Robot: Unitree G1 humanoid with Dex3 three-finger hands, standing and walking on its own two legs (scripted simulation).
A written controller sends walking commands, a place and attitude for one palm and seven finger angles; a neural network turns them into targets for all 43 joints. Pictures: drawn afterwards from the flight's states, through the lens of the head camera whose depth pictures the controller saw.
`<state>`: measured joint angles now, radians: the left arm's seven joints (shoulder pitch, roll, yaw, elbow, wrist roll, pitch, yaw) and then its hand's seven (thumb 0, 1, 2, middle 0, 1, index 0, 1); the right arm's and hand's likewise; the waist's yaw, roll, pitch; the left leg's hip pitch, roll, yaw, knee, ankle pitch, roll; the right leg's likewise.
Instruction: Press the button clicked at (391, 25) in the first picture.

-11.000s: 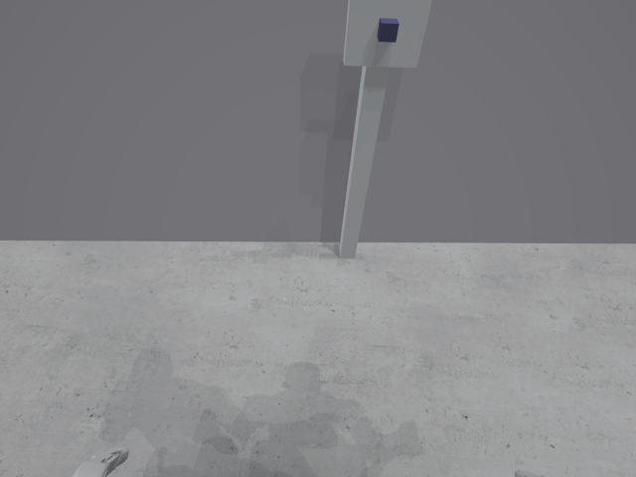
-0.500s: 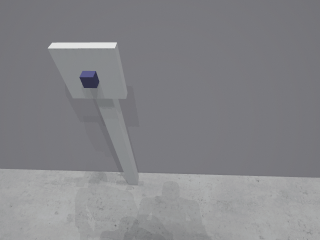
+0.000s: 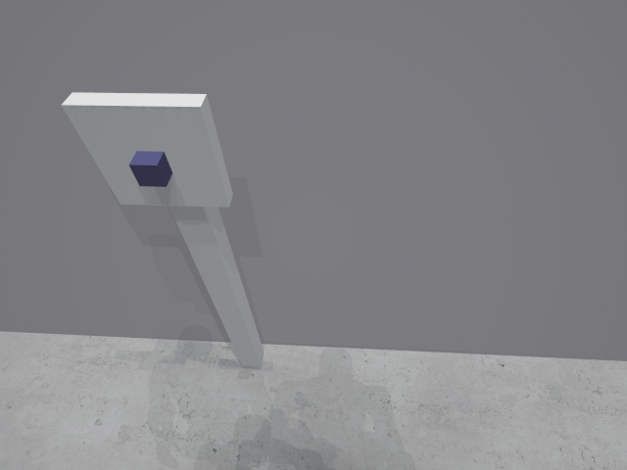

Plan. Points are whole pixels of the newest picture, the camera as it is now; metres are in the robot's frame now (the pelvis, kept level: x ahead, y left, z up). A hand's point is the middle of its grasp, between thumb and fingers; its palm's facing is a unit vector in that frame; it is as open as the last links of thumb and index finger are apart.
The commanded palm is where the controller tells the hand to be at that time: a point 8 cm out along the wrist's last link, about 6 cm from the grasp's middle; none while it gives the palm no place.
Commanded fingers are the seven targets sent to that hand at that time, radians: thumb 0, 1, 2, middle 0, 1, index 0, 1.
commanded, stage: come to a stop and stand still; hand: left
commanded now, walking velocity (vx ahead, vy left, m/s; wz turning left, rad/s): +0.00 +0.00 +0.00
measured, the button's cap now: (152, 167) +0.47 +0.26 +0.13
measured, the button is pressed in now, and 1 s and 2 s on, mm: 0 0 0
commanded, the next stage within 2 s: look again from close up in 0.46 s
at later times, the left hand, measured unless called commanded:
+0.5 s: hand out of the picture +0.02 +0.17 -0.17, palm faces +0.04 -0.98 -0.22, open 7.3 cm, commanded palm none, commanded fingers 0.00 0.90 0.90 -0.20 -0.30 -0.20 -0.30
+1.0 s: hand out of the picture -0.01 +0.17 -0.17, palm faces +0.04 -0.98 -0.19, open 7.3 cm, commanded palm none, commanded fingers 0.00 0.90 0.90 -0.20 -0.30 -0.20 -0.30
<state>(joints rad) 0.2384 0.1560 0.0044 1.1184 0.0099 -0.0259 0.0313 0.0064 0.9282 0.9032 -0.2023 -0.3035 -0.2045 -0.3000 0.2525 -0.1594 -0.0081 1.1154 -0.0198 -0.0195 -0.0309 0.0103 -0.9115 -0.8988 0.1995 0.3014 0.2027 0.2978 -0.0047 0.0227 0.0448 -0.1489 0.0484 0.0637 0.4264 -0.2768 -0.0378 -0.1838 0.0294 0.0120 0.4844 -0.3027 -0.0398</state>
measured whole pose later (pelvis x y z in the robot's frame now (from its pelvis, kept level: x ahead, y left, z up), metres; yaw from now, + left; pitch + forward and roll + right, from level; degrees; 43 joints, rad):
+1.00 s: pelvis +0.00 +0.00 +0.00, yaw +0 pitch -1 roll +0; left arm 0.28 0.15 0.01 1.12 0.01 -0.02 0.03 0.00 0.92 0.90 -0.20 -0.30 -0.20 -0.30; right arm 0.28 -0.13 0.00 1.15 -0.02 -0.02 -0.04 0.01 -0.91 -0.90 0.20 0.30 0.20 0.30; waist 0.00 0.00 0.05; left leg -0.13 0.06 0.05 0.41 -0.26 -0.04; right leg -0.15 0.04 0.00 0.44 -0.28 -0.05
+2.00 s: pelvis -0.05 +0.03 -0.05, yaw +3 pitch +7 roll -1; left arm 0.46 0.23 0.12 -0.21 -0.26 -0.12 -0.18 0.02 0.90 0.90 -1.14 -1.33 -1.15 -1.33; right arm 0.31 -0.17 0.05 0.53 0.04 -0.16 -0.06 0.02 -0.90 -0.90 0.21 0.30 0.21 0.30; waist -0.02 0.03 -0.08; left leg -0.60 0.03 0.00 0.92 -0.44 0.00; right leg -0.58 0.00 -0.03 0.89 -0.43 0.00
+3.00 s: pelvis -0.03 +0.02 -0.01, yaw +4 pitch -1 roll -1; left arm 0.24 0.32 0.29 -0.14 -0.33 0.03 -0.36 0.02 0.90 0.90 -1.30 -1.50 -1.30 -1.50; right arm 0.24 -0.26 0.06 0.60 0.05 -0.28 -0.08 0.02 -0.90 -0.90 0.20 0.30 0.21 0.30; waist 0.03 0.04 -0.04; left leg -0.28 0.02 -0.01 0.62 -0.33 -0.01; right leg -0.24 0.00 -0.05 0.59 -0.33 -0.01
